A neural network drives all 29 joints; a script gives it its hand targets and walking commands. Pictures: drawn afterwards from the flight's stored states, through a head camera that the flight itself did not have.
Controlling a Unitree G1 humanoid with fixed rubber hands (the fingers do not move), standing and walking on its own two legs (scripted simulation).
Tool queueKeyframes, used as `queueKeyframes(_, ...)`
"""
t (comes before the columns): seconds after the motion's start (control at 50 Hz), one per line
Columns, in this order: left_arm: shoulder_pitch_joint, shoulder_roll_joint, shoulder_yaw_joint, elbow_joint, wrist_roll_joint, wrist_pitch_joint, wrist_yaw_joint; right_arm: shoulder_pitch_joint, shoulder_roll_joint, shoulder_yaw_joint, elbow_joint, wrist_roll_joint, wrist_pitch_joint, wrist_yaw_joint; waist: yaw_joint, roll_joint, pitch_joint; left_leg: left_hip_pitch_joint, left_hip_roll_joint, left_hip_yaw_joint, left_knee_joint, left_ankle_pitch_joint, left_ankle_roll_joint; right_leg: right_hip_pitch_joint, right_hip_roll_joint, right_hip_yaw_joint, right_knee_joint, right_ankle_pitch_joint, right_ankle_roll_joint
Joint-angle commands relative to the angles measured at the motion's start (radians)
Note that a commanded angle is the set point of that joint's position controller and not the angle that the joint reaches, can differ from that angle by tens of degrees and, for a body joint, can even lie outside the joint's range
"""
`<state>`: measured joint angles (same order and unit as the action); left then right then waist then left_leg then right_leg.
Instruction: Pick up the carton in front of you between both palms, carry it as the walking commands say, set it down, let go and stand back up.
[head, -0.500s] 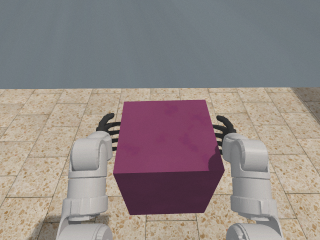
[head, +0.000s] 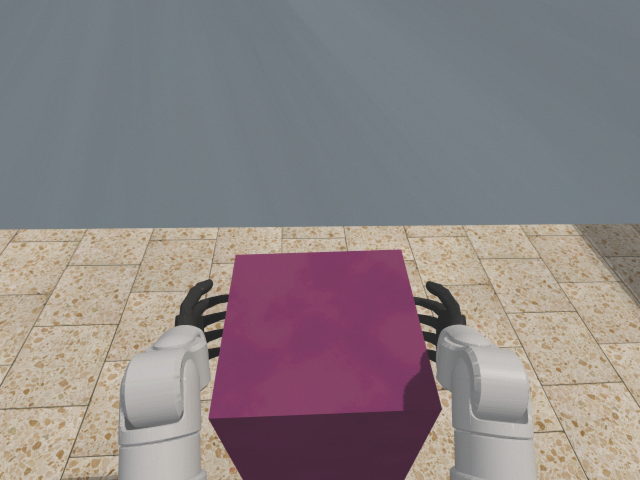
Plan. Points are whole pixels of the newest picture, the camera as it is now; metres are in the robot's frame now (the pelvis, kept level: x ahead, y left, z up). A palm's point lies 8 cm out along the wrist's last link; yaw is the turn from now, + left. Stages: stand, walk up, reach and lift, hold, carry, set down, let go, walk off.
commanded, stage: carry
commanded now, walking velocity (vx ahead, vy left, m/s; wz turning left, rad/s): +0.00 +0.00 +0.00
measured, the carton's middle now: (322, 372) +0.28 +0.00 +0.00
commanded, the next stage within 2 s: hold in 1.28 s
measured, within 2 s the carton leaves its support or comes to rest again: neither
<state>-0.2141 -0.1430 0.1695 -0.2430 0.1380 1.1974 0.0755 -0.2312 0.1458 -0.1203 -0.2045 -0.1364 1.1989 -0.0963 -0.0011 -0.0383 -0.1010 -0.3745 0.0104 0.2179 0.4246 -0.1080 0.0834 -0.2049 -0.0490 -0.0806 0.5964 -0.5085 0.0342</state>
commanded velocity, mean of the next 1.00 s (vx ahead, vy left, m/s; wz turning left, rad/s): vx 0.00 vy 0.00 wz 0.00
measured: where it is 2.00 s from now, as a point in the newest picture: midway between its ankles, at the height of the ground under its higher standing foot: outside the picture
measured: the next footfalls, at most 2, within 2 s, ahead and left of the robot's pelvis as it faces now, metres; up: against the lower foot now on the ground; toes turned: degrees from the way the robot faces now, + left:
right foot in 0.02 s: +0.00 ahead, -0.12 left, +0.00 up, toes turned -4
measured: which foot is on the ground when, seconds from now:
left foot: down 0.00-1.00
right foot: up 0.00-0.00, down 0.02-1.00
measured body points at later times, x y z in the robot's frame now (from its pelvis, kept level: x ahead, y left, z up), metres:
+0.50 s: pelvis +0.06 -0.01 -0.01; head +0.01 -0.01 +0.44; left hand +0.33 +0.14 +0.06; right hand +0.33 -0.17 +0.06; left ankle +0.07 +0.08 -0.73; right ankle -0.04 -0.12 -0.73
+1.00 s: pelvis +0.01 -0.02 +0.00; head -0.03 -0.01 +0.45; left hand +0.32 +0.13 +0.03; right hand +0.31 -0.17 +0.03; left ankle +0.07 +0.08 -0.73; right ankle -0.04 -0.12 -0.73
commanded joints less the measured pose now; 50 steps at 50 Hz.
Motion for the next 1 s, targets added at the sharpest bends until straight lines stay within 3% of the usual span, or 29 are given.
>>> queueKeyframes(0.0,-0.49,-0.965,-0.776,-0.063,-0.447,0.015,-0.265,-0.435,0.975,0.687,-0.074,0.417,-0.003,0.274,0.005,0.167,-0.362,0.335,0.261,-0.246,-0.105,0.249,-0.003,0.03,-0.029,-0.001,-0.183,0.157,0.004)
queueKeyframes(0.02,-0.47,-0.967,-0.777,-0.062,-0.447,0.012,-0.264,-0.421,0.976,0.692,-0.078,0.42,-0.006,0.275,0.0,0.153,-0.352,0.284,0.233,-0.218,-0.112,0.116,-0.025,0.068,-0.04,-0.004,-0.194,0.232,0.005)
queueKeyframes(0.04,-0.46,-0.976,-0.782,-0.054,-0.439,0.007,-0.263,-0.439,0.971,0.699,-0.096,0.428,-0.007,0.279,0.0,0.11,-0.32,0.28,0.2,-0.177,-0.098,0.07,-0.04,0.03,-0.076,0.031,-0.204,0.256,0.004)
queueKeyframes(0.08,-0.438,-0.96,-0.778,-0.046,-0.434,0.01,-0.262,-0.419,0.96,0.702,-0.081,0.429,-0.008,0.28,-0.002,0.057,-0.292,0.271,0.18,-0.156,-0.016,0.281,-0.043,0.04,-0.119,0.046,-0.171,0.406,-0.001)
queueKeyframes(0.14,-0.381,-0.924,-0.763,-0.024,-0.423,0.011,-0.26,-0.382,0.923,0.705,-0.072,0.42,-0.002,0.277,0.0,0.041,-0.308,0.285,0.175,-0.151,0.087,0.471,-0.032,0.036,-0.109,0.033,-0.122,0.591,-0.013)
queueKeyframes(0.2,-0.357,-0.911,-0.753,-0.018,-0.414,0.011,-0.256,-0.381,0.904,0.711,-0.084,0.421,0.002,0.274,0.001,0.02,-0.296,0.245,0.162,-0.135,0.139,0.513,-0.032,0.04,-0.11,0.032,-0.095,0.734,-0.017)
queueKeyframes(0.26,-0.353,-0.907,-0.752,-0.017,-0.403,0.004,-0.255,-0.389,0.9,0.72,-0.091,0.418,-0.003,0.275,0.002,0.012,-0.284,0.22,0.156,-0.129,0.159,0.471,-0.038,0.038,-0.113,0.035,-0.083,0.791,-0.022)
queueKeyframes(0.4,-0.35,-0.894,-0.751,0.037,-0.365,-0.048,-0.26,-0.371,0.893,0.719,-0.025,0.377,-0.054,0.281,0.003,0.017,-0.253,0.198,0.158,-0.135,0.157,0.331,-0.044,0.023,-0.117,0.045,-0.089,0.719,-0.037)
queueKeyframes(0.6,-0.335,-0.872,-0.707,0.098,-0.295,-0.21,-0.268,-0.35,0.867,0.662,0.034,0.299,-0.218,0.284,0.002,0.028,-0.222,0.199,0.165,-0.148,0.104,0.229,-0.043,-0.011,-0.106,0.056,-0.127,0.522,-0.049)
queueKeyframes(0.86,-0.403,-0.852,-0.466,0.413,-0.105,-0.471,-0.276,-0.43,0.84,0.424,0.346,0.12,-0.481,0.299,0.0,0.037,-0.175,0.167,0.165,-0.164,0.027,0.028,-0.051,-0.077,-0.098,0.076,-0.188,0.279,-0.068)
queueKeyframes(0.98,-0.456,-0.923,-0.438,0.503,-0.079,-0.561,-0.292,-0.492,0.911,0.4,0.434,0.098,-0.572,0.317,0.0,0.041,-0.205,0.183,0.164,-0.172,0.021,0.016,-0.051,-0.074,-0.093,0.081,-0.183,0.258,-0.075)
